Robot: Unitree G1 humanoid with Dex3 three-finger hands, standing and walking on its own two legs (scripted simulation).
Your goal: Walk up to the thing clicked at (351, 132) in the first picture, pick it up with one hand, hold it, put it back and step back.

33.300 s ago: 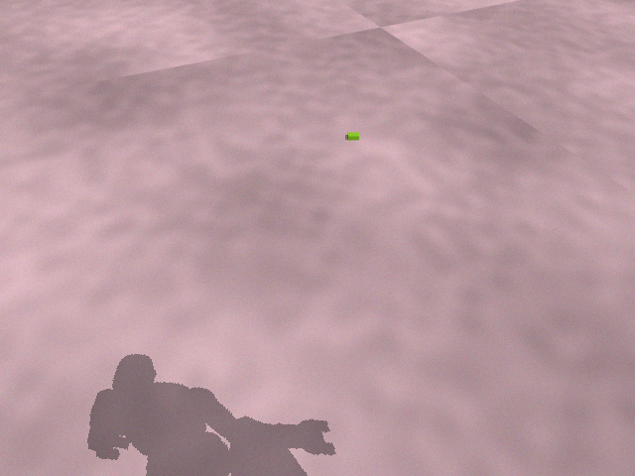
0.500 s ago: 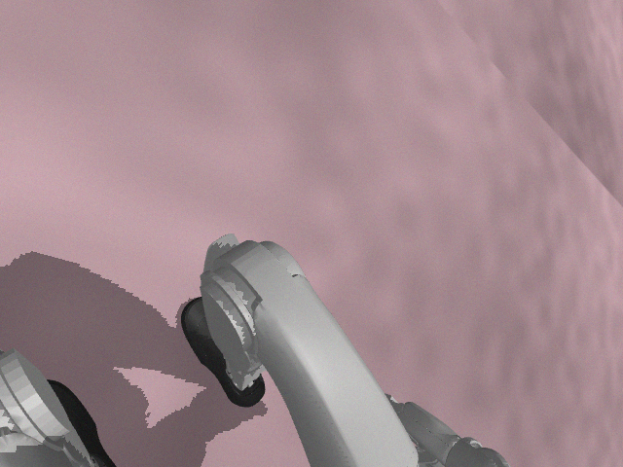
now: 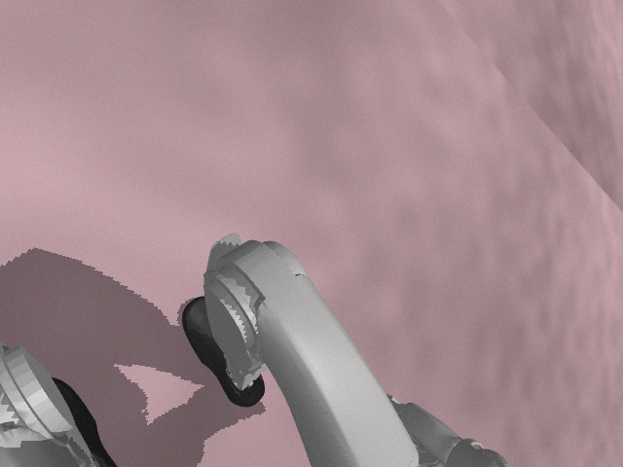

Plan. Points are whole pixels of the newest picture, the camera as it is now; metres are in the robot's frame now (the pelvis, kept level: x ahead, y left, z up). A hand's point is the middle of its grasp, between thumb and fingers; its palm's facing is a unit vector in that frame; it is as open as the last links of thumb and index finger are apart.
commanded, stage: withdraw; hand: left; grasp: from above
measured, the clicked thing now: out of the picture +0.55 +0.45 -0.32
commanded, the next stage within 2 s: home in 0.72 s
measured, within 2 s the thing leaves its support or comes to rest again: neither
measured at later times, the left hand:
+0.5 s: hand out of the picture +0.42 +0.34 -0.13, palm faces -0.46 -0.16 -0.87, open 12.1 cm
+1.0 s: hand out of the picture +0.47 +0.36 -0.14, palm faces -0.32 -0.17 -0.93, open 11.4 cm
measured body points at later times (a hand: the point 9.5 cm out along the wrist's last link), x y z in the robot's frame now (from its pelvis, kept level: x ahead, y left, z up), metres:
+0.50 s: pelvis -0.01 -0.01 +0.02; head +0.20 +0.10 +0.40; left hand +0.44 +0.34 -0.08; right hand +0.13 -0.26 -0.07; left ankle +0.07 +0.13 -0.30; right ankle +0.12 -0.10 -0.30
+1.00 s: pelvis +0.01 -0.01 +0.01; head +0.26 +0.10 +0.37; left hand +0.48 +0.36 -0.09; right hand +0.08 -0.25 -0.09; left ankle +0.07 +0.13 -0.30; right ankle +0.12 -0.10 -0.30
